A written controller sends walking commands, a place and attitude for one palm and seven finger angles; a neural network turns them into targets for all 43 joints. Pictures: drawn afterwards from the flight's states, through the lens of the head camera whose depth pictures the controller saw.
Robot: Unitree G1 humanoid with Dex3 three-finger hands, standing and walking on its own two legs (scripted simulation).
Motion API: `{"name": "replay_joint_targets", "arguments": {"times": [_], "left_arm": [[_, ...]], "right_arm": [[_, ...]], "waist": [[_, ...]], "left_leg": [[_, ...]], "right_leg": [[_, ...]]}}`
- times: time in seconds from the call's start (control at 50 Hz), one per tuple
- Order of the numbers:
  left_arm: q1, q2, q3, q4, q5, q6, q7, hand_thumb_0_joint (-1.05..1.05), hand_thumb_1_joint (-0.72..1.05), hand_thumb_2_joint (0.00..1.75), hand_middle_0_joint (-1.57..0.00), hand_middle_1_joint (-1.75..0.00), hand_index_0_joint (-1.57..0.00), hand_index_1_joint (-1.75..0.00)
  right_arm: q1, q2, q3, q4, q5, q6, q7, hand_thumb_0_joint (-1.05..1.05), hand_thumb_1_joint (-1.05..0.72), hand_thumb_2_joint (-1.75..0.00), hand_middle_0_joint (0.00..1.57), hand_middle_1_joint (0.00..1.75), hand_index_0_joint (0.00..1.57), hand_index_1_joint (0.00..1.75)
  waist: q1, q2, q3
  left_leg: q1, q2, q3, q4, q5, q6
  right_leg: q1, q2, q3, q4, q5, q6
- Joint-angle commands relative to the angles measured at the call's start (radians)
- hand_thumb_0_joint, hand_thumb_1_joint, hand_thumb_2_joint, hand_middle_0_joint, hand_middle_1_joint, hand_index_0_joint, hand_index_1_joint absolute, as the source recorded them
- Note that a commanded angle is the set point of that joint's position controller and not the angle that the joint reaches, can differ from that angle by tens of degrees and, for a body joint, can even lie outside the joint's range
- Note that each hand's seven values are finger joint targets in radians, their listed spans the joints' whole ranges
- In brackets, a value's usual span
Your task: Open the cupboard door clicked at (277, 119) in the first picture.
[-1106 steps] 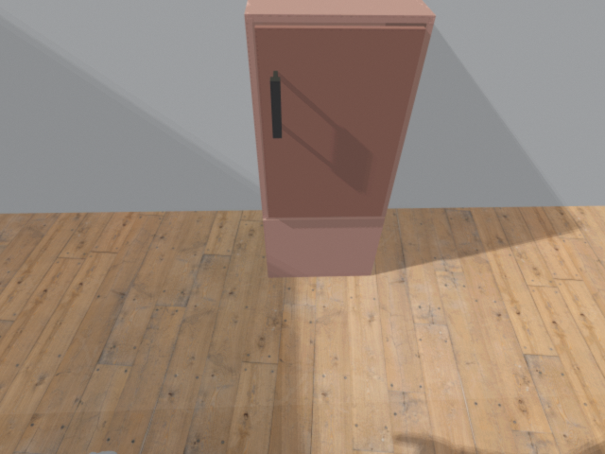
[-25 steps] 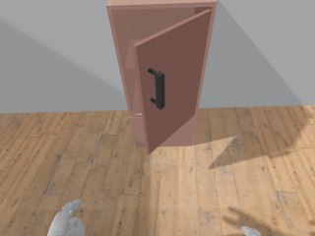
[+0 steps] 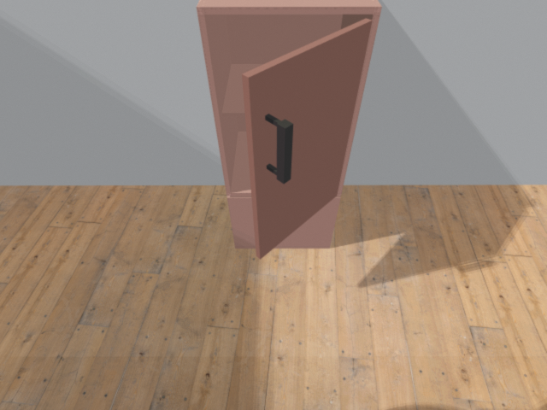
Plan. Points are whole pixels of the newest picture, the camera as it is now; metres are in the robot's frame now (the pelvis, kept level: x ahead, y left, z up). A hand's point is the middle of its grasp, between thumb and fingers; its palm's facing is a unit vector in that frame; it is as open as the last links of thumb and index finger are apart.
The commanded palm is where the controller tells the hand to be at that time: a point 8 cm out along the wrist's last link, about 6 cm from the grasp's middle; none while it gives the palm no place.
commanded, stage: let the arm hang, fingers relaxed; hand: left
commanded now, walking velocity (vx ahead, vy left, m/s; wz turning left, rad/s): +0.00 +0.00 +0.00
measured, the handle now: (277, 149) +0.62 +0.03 +0.02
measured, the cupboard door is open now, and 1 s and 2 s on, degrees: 45 45 45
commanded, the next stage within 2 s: look to check the result in 0.40 s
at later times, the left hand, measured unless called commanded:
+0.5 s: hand out of the picture -0.02 +0.16 -0.18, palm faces +0.06 -0.98 -0.17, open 7.4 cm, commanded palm none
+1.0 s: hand out of the picture +0.01 +0.15 -0.18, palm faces +0.05 -0.98 -0.17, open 7.4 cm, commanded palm none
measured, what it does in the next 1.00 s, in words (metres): stands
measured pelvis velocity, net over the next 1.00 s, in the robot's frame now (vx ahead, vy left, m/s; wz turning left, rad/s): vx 0.01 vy -0.01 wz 0.00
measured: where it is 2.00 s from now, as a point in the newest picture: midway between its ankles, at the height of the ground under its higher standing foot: outside the picture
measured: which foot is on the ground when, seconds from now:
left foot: down 0.00-1.00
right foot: down 0.00-1.00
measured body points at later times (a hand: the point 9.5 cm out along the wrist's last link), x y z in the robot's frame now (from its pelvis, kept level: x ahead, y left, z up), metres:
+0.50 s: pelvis +0.00 +0.00 +0.00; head +0.00 +0.00 +0.45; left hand -0.02 +0.21 -0.16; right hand -0.03 -0.20 -0.17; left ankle +0.04 +0.10 -0.74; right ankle +0.01 -0.11 -0.74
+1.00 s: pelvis +0.01 -0.01 +0.00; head +0.02 -0.01 +0.45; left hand +0.00 +0.20 -0.16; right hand +0.00 -0.22 -0.17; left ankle +0.04 +0.10 -0.74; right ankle +0.01 -0.11 -0.74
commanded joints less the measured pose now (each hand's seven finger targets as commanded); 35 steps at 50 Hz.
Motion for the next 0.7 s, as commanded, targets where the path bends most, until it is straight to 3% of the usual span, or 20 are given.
{"name": "replay_joint_targets", "arguments": {"times": [0.0, 0.3, 0.52, 0.6, 0.68], "left_arm": [[0.046, 0.082, 0.020, -0.033, 0.004, -0.016, 0.007, 0.00, 0.90, 0.90, -0.20, -0.30, -0.20, -0.30], [0.060, 0.047, 0.031, -0.046, 0.008, -0.022, 0.010, 0.00, 0.90, 0.90, -0.20, -0.30, -0.20, -0.30], [0.054, 0.051, 0.029, -0.046, 0.008, -0.025, 0.011, 0.00, 0.90, 0.90, -0.20, -0.30, -0.20, -0.30], [0.048, 0.056, 0.026, -0.044, 0.006, -0.029, 0.011, 0.00, 0.90, 0.90, -0.20, -0.30, -0.20, -0.30], [0.048, 0.059, 0.024, -0.039, 0.004, -0.033, 0.012, 0.00, 0.90, 0.90, -0.20, -0.30, -0.20, -0.30]], "right_arm": [[0.068, -0.087, -0.020, -0.019, -0.007, -0.012, -0.007, 0.00, -0.90, -0.90, 0.20, 0.30, 0.20, 0.30], [0.098, -0.056, -0.028, -0.028, -0.009, -0.021, -0.010, 0.00, -0.90, -0.90, 0.20, 0.30, 0.20, 0.30], [0.086, -0.066, -0.028, -0.032, -0.007, -0.020, -0.009, 0.00, -0.90, -0.90, 0.20, 0.30, 0.20, 0.30], [0.081, -0.065, -0.026, -0.029, -0.005, -0.022, -0.008, 0.00, -0.90, -0.90, 0.20, 0.30, 0.20, 0.30], [0.065, -0.065, -0.023, -0.023, -0.002, -0.027, -0.009, 0.00, -0.90, -0.90, 0.20, 0.30, 0.20, 0.30]], "waist": [[-0.007, -0.035, 0.074], [-0.005, 0.012, 0.067], [-0.011, -0.011, 0.061], [-0.014, -0.039, 0.041], [-0.012, -0.023, 0.024]], "left_leg": [[-0.062, 0.093, -0.106, -0.112, -0.154, 0.019], [-0.102, 0.093, -0.117, -0.116, -0.162, 0.021], [-0.066, 0.094, -0.114, -0.110, -0.136, 0.017], [-0.036, 0.091, -0.097, -0.089, -0.071, 0.014], [-0.009, 0.098, -0.090, -0.082, 0.002, 0.013]], "right_leg": [[-0.091, -0.094, 0.107, -0.109, -0.161, -0.024], [-0.089, -0.087, 0.104, -0.075, -0.112, -0.024], [-0.102, -0.090, 0.108, -0.086, -0.108, -0.022], [-0.092, -0.099, 0.112, -0.091, -0.081, -0.024], [-0.070, -0.102, 0.108, -0.086, -0.013, -0.022]]}}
